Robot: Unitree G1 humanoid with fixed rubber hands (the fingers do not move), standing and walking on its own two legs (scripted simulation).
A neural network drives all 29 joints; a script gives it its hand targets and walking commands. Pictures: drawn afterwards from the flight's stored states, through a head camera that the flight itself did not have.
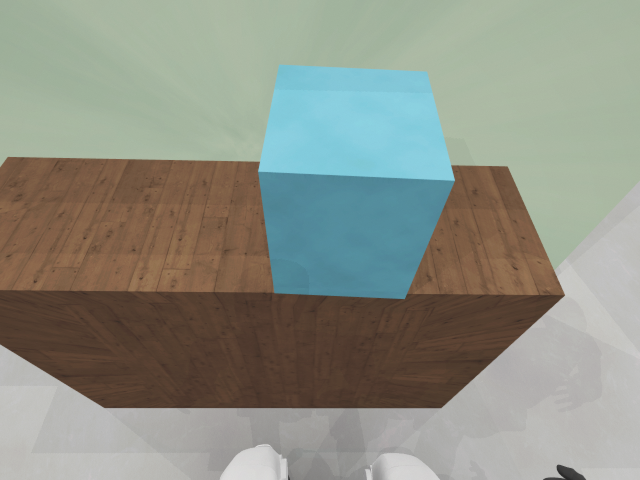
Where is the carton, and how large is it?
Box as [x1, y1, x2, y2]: [258, 65, 454, 298]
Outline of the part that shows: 279,65 258,170 274,292 404,298 454,181 427,73 424,71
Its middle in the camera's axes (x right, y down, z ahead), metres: +0.04 -0.07 +0.55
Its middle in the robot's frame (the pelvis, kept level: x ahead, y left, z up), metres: +0.46 -0.02 +0.07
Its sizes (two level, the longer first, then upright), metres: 0.210 0.200 0.250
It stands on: a pedestal, 0.69 m high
